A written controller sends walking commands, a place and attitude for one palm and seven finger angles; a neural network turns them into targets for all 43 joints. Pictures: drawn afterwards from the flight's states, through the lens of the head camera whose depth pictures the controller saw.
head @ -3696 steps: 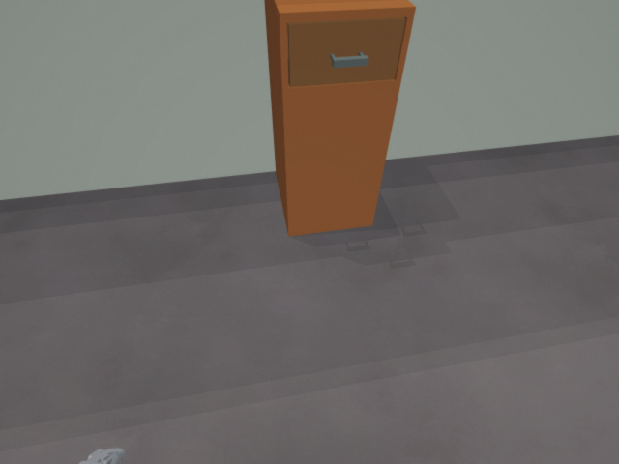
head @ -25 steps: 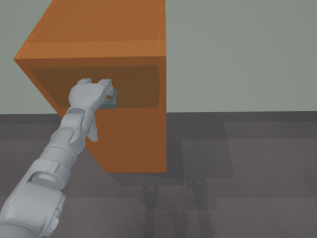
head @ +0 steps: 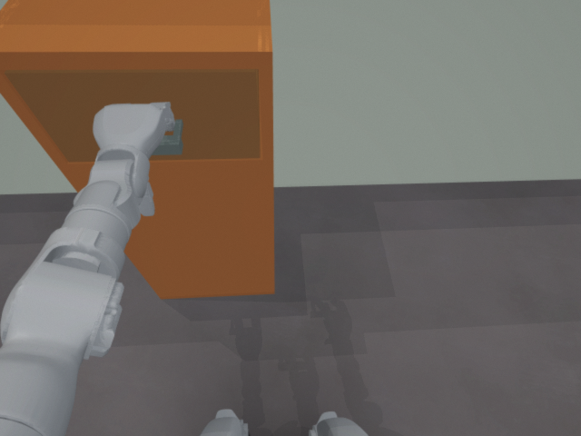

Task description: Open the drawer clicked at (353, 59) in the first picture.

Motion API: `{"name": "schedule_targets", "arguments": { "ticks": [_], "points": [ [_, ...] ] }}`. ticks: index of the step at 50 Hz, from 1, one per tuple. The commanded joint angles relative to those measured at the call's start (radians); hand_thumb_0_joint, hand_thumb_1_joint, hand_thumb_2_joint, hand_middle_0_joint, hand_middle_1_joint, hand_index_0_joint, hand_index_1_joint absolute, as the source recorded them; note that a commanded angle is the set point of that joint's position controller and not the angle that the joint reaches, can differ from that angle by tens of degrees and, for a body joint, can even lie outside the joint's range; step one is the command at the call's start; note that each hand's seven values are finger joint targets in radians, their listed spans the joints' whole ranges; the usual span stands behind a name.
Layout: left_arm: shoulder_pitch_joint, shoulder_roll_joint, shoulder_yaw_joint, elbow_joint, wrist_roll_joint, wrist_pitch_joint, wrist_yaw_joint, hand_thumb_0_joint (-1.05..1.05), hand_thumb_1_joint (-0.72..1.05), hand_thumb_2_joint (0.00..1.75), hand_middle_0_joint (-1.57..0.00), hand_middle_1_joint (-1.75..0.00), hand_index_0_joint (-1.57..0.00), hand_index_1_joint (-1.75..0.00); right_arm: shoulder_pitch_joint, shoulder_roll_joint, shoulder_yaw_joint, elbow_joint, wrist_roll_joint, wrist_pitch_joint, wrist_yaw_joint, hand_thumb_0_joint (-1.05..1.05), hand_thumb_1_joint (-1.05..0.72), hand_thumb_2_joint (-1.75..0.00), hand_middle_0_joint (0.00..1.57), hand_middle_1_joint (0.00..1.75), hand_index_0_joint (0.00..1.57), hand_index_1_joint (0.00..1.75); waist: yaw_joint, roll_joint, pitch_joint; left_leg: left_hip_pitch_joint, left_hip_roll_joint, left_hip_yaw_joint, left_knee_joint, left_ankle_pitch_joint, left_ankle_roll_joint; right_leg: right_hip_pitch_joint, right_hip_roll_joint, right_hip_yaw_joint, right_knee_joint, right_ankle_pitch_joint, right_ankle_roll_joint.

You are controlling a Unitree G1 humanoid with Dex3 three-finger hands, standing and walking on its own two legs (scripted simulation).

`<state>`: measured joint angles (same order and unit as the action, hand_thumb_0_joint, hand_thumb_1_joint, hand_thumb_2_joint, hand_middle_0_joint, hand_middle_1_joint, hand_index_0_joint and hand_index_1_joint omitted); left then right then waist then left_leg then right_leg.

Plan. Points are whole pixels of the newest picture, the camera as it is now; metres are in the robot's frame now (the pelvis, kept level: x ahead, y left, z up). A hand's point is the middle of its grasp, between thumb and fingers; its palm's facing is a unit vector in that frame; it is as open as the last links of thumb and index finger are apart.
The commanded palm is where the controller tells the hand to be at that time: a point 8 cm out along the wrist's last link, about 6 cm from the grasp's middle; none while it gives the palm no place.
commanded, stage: open the thumb to release the handle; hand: left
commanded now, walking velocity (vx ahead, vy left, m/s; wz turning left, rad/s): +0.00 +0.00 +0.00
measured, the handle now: (148, 135) +0.56 +0.18 +0.06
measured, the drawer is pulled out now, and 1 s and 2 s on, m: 0.00 0.00 0.00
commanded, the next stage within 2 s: lift the hand off the handle in 0.16 s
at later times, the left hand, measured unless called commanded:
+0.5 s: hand (143, 166) +0.50 +0.18 +0.06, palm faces -0.03 +0.01 -1.00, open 14.4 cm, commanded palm +0.55 +0.18 +0.10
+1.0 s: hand (139, 168) +0.49 +0.19 +0.06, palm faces -0.11 -0.01 -0.99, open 14.8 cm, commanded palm +0.55 +0.18 +0.17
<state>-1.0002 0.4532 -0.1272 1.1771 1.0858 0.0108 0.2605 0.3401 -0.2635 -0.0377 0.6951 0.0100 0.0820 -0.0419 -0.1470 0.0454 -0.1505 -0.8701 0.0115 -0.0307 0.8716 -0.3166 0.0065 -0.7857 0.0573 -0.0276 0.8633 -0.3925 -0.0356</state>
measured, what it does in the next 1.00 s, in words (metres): stands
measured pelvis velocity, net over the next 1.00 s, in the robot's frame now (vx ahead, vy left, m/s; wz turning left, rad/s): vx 0.01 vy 0.02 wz -0.02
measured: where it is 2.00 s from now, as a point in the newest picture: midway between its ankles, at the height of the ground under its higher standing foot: outside the picture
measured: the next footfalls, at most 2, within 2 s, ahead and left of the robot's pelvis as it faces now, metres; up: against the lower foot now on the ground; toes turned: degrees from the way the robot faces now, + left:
none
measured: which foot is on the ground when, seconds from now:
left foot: down 0.00-1.00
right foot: down 0.00-1.00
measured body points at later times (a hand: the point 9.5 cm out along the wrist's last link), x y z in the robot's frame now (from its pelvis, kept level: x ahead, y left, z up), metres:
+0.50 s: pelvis -0.04 +0.02 -0.01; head +0.06 +0.02 +0.42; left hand +0.50 +0.18 +0.11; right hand -0.06 -0.25 -0.13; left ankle +0.05 +0.12 -0.69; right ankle +0.01 -0.10 -0.69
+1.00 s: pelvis +0.01 +0.02 +0.01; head +0.09 +0.01 +0.46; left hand +0.49 +0.19 +0.12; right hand +0.03 -0.25 -0.12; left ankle +0.05 +0.12 -0.69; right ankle +0.01 -0.10 -0.69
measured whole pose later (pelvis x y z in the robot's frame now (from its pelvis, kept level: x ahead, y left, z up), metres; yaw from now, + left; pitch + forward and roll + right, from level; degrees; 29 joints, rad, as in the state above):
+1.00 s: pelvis +0.01 +0.02 +0.01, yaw -1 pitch +16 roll -1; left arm -0.84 0.47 -0.23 0.95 0.96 0.01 0.17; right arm 0.36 -0.25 0.00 0.73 0.04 -0.04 -0.12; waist -0.10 0.05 -0.11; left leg -0.76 -0.01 -0.02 0.80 -0.31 0.03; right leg -0.69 0.05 0.01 0.78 -0.37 -0.01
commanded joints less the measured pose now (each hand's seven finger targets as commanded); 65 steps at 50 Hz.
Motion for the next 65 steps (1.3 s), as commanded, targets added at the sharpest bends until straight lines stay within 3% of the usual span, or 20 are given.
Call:
{"name": "schedule_targets", "arguments": {
  "ticks": [1, 4, 9, 11, 16, 21, 24, 28, 31, 34, 37, 45, 51, 54, 55, 57, 59, 62, 64, 65],
  "points": [
    [-0.525, 0.287, 0.072, -0.15, 0.01, 0.018, 0.048, 0.0, -0.5, 0.3, -0.15, -0.3, -0.15, -0.3, 0.138, -0.15, -0.039, -0.059, 0.004, -0.042, -0.019, 0.0, -0.9, -0.9, 0.2, 0.3, 0.2, 0.3, -0.053, -0.009, -0.291, 0.186, -0.032, 0.037, -0.077, -0.101, 0.05, 0.045, -0.002, 0.052, -0.184, -0.023, 0.026],
    [-0.551, 0.28, 0.06, -0.156, 0.006, 0.006, 0.047, 0.0, -0.5, 0.3, -0.15, -0.3, -0.15, -0.3, 0.151, -0.152, -0.037, -0.054, 0.004, -0.065, -0.025, 0.0, -0.9, -0.9, 0.2, 0.3, 0.2, 0.3, -0.064, -0.024, -0.295, 0.164, -0.029, 0.031, -0.077, -0.154, 0.053, 0.02, 0.0, 0.052, -0.18, -0.081, 0.026],
    [-0.593, 0.357, 0.086, -0.158, -0.006, -0.001, 0.052, 0.0, -0.5, 0.3, -0.15, -0.3, -0.15, -0.3, 0.17, -0.168, -0.028, -0.041, 0.008, -0.095, -0.038, 0.0, -0.9, -0.9, 0.2, 0.3, 0.2, 0.3, -0.065, -0.016, -0.313, 0.129, -0.025, 0.02, -0.085, -0.229, 0.054, 0.001, 0.0, 0.055, -0.166, -0.156, 0.026],
    [-0.601, 0.321, 0.057, -0.167, -0.008, -0.001, 0.055, 0.0, -0.5, 0.3, -0.15, -0.3, -0.15, -0.3, 0.175, -0.167, -0.027, -0.038, 0.009, -0.107, -0.039, 0.0, -0.9, -0.9, 0.2, 0.3, 0.2, 0.3, -0.069, 0.011, -0.321, 0.147, -0.024, 0.009, -0.092, -0.243, 0.053, -0.028, 0.002, 0.047, -0.154, -0.15, 0.025],
    [-0.609, 0.339, 0.065, -0.15, -0.018, 0.009, 0.064, 0.0, -0.5, 0.3, -0.15, -0.3, -0.15, -0.3, 0.173, -0.179, -0.018, -0.027, 0.01, -0.125, -0.047, 0.0, -0.9, -0.9, 0.2, 0.3, 0.2, 0.3, -0.083, -0.005, -0.317, 0.159, -0.012, -0.014, -0.106, -0.286, 0.052, -0.068, 0.003, 0.036, -0.138, -0.151, 0.026],
    [-0.648, 0.301, 0.031, -0.188, -0.03, 0.012, 0.057, 0.0, -0.5, 0.3, -0.15, -0.3, -0.15, -0.3, 0.166, -0.181, -0.011, -0.025, 0.011, -0.136, -0.053, 0.0, -0.9, -0.9, 0.2, 0.3, 0.2, 0.3, -0.089, 0.05, -0.351, 0.229, 0.001, -0.04, -0.123, -0.299, 0.043, -0.114, -0.001, 0.022, -0.115, -0.118, 0.024],
    [-0.631, 0.296, 0.035, -0.173, -0.046, 0.017, 0.053, 0.0, -0.5, 0.3, -0.15, -0.3, -0.15, -0.3, 0.153, -0.18, -0.005, -0.028, 0.012, -0.139, -0.059, 0.0, -0.9, -0.9, 0.2, 0.3, 0.2, 0.3, -0.092, 0.009, -0.338, 0.226, 0.003, -0.042, -0.127, -0.304, 0.045, -0.105, -0.002, 0.02, -0.121, -0.119, 0.026],
    [-0.629, 0.263, 0.013, -0.201, -0.056, 0.017, 0.048, 0.0, -0.5, 0.3, -0.15, -0.3, -0.15, -0.3, 0.143, -0.176, -0.002, -0.03, 0.014, -0.14, -0.064, 0.0, -0.9, -0.9, 0.2, 0.3, 0.2, 0.3, -0.087, 0.039, -0.347, 0.267, 0.007, -0.046, -0.13, -0.298, 0.04, -0.123, -0.006, 0.017, -0.115, -0.105, 0.027],
    [-0.685, 0.264, 0.011, -0.304, -0.071, 0.013, 0.048, 0.0, -0.5, 0.3, -0.15, -0.3, -0.15, -0.3, 0.144, -0.172, -0.006, -0.037, 0.016, -0.139, -0.068, 0.0, -0.9, -0.9, 0.2, 0.3, 0.2, 0.3, -0.074, 0.069, -0.423, 0.344, 0.011, -0.044, -0.135, -0.248, 0.038, -0.088, -0.007, 0.02, -0.124, -0.067, 0.026],
    [-0.67, 0.234, -0.01, -0.331, -0.096, 0.021, 0.039, 0.0, -0.5, 0.3, -0.15, -0.3, -0.15, -0.3, 0.131, -0.162, -0.001, -0.043, 0.021, -0.137, -0.075, 0.0, -0.9, -0.9, 0.2, 0.3, 0.2, 0.3, -0.068, 0.025, -0.403, 0.359, 0.008, -0.037, -0.149, -0.24, 0.041, -0.045, -0.005, 0.023, -0.156, -0.071, 0.029],
    [-0.668, 0.239, -0.006, -0.396, -0.11, 0.014, 0.036, 0.0, -0.5, 0.3, -0.15, -0.3, -0.15, -0.3, 0.126, -0.159, -0.001, -0.038, 0.026, -0.141, -0.082, 0.0, -0.9, -0.9, 0.2, 0.3, 0.2, 0.3, -0.053, 0.051, -0.409, 0.41, 0.006, -0.029, -0.162, -0.204, 0.041, -0.022, -0.006, 0.025, -0.174, -0.05, 0.028],
    [-0.655, 0.291, 0.043, -0.555, -0.131, -0.025, 0.04, 0.0, -0.5, 0.3, -0.15, -0.3, -0.15, -0.3, 0.137, -0.15, -0.009, -0.024, 0.031, -0.143, -0.092, 0.0, -0.9, -0.9, 0.2, 0.3, 0.2, 0.3, -0.025, 0.052, -0.44, 0.527, -0.003, 0.0, -0.149, 0.1, 0.039, 0.114, 0.003, 0.023, -0.205, 0.135, 0.022],
    [-0.666, 0.259, 0.032, -0.696, -0.152, -0.052, 0.047, 0.0, -0.5, 0.3, -0.15, -0.3, -0.15, -0.3, 0.134, -0.149, -0.02, -0.017, 0.031, -0.157, -0.081, 0.0, -0.9, -0.9, 0.2, 0.3, 0.2, 0.3, -0.016, 0.083, -0.458, 0.635, -0.009, 0.008, -0.159, 0.245, 0.032, 0.161, 0.01, 0.011, -0.214, 0.244, 0.017],
    [-0.666, 0.292, 0.061, -0.782, -0.161, -0.066, 0.049, 0.0, -0.5, 0.3, -0.15, -0.3, -0.15, -0.3, 0.127, -0.148, -0.023, -0.017, 0.027, -0.171, -0.078, 0.0, -0.9, -0.9, 0.2, 0.3, 0.2, 0.3, 0.0, 0.073, -0.526, 0.69, -0.012, 0.016, -0.156, 0.333, 0.03, 0.23, 0.009, 0.012, -0.216, 0.322, 0.017],
    [-0.607, 0.244, 0.035, -0.732, -0.153, -0.063, 0.048, 0.0, -0.5, 0.3, -0.15, -0.3, -0.15, -0.3, 0.129, -0.139, -0.026, -0.01, 0.027, -0.173, -0.076, 0.0, -0.9, -0.9, 0.2, 0.3, 0.2, 0.3, -0.007, 0.055, -0.504, 0.683, -0.016, 0.019, -0.149, 0.349, 0.033, 0.221, 0.011, 0.013, -0.214, 0.34, 0.019],
    [-0.568, 0.215, 0.028, -0.675, -0.147, -0.065, 0.049, 0.0, -0.5, 0.3, -0.15, -0.3, -0.15, -0.3, 0.131, -0.138, -0.029, -0.001, 0.025, -0.167, -0.066, 0.0, -0.9, -0.9, 0.2, 0.3, 0.2, 0.3, -0.011, 0.033, -0.431, 0.632, -0.023, 0.02, -0.147, 0.327, 0.033, 0.209, 0.01, 0.012, -0.22, 0.334, 0.019],
    [-0.526, 0.261, 0.072, -0.63, -0.132, -0.07, 0.06, 0.0, -0.5, 0.3, -0.15, -0.3, -0.15, -0.3, 0.126, -0.144, -0.035, 0.002, 0.023, -0.151, -0.06, 0.0, -0.9, -0.9, 0.2, 0.3, 0.2, 0.3, -0.009, 0.02, -0.407, 0.59, -0.031, 0.027, -0.138, 0.325, 0.035, 0.231, 0.006, 0.024, -0.221, 0.36, 0.015],
    [-0.485, 0.171, 0.023, -0.571, -0.109, -0.066, 0.078, 0.0, -0.5, 0.3, -0.15, -0.3, -0.15, -0.3, 0.12, -0.133, -0.044, 0.004, 0.016, -0.133, -0.044, 0.0, -0.9, -0.9, 0.2, 0.3, 0.2, 0.3, -0.019, 0.004, -0.383, 0.554, -0.038, 0.033, -0.125, 0.306, 0.037, 0.205, 0.005, 0.025, -0.213, 0.358, 0.017],
    [-0.45, 0.226, 0.073, -0.501, -0.092, -0.056, 0.091, 0.0, -0.5, 0.3, -0.15, -0.3, -0.15, -0.3, 0.117, -0.139, -0.046, 0.007, 0.014, -0.116, -0.037, 0.0, -0.9, -0.9, 0.2, 0.3, 0.2, 0.3, -0.015, -0.027, -0.359, 0.498, -0.042, 0.037, -0.115, 0.293, 0.039, 0.216, 0.003, 0.032, -0.21, 0.366, 0.015],
    [-0.432, 0.195, 0.049, -0.47, -0.079, -0.048, 0.097, 0.0, -0.5, 0.3, -0.15, -0.3, -0.15, -0.3, 0.111, -0.134, -0.047, 0.005, 0.014, -0.109, -0.032, 0.0, -0.9, -0.9, 0.2, 0.3, 0.2, 0.3, -0.018, -0.023, -0.353, 0.48, -0.045, 0.038, -0.11, 0.278, 0.038, 0.199, 0.002, 0.035, -0.205, 0.359, 0.018]
  ]
}}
